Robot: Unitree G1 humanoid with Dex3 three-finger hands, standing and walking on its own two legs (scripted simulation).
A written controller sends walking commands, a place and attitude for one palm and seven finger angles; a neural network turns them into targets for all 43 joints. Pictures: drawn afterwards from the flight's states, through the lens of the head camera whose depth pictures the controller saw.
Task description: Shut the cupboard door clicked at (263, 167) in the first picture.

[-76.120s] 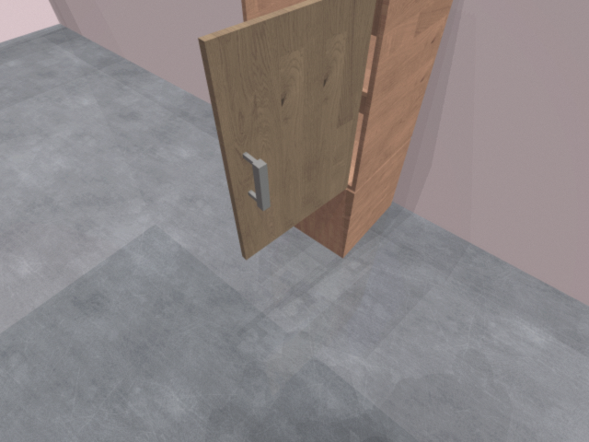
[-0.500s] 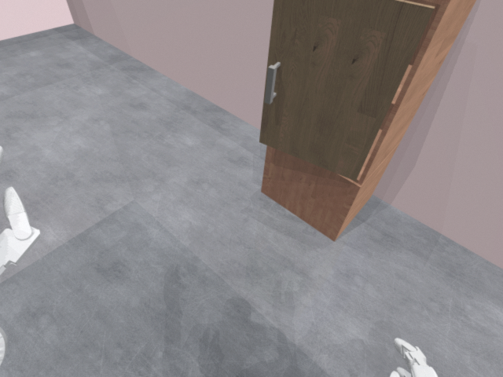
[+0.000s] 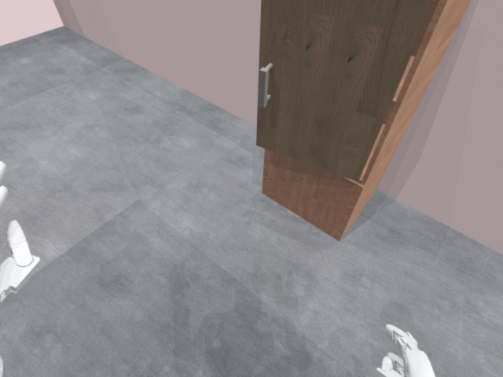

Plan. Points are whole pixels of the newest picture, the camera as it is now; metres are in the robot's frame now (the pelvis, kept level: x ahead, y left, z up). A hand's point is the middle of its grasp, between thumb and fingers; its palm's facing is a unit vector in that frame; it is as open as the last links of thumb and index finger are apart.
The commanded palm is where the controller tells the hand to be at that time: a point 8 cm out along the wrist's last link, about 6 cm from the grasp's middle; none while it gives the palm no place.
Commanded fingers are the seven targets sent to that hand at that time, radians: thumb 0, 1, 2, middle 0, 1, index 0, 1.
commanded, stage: stop stepping back and stand still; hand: left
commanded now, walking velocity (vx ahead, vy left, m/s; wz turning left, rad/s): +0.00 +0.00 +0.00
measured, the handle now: (266, 85) +0.96 +0.01 -0.05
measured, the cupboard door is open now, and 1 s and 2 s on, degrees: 12 12 12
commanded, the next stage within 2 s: let the arm hang, fingers relaxed in 0.12 s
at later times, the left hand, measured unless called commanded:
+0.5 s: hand out of the picture +0.02 +0.21 -0.15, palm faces -0.03 -0.98 -0.19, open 7.4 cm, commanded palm none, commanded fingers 0.00 0.90 0.90 -0.20 -0.30 -0.20 -0.30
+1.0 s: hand out of the picture -0.13 +0.23 -0.16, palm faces +0.01 -0.97 -0.23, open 7.4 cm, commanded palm none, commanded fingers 0.00 0.90 0.90 -0.20 -0.30 -0.20 -0.30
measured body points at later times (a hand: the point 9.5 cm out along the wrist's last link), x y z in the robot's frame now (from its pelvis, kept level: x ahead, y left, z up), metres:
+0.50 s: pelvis -0.05 +0.04 +0.00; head -0.04 +0.04 +0.45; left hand +0.02 +0.27 -0.14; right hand +0.04 -0.21 -0.13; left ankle -0.02 +0.13 -0.73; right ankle -0.07 -0.09 -0.73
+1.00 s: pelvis -0.08 +0.05 +0.01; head -0.08 +0.04 +0.46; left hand -0.13 +0.28 -0.14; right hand -0.09 -0.17 -0.16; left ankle -0.02 +0.13 -0.73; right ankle -0.07 -0.09 -0.73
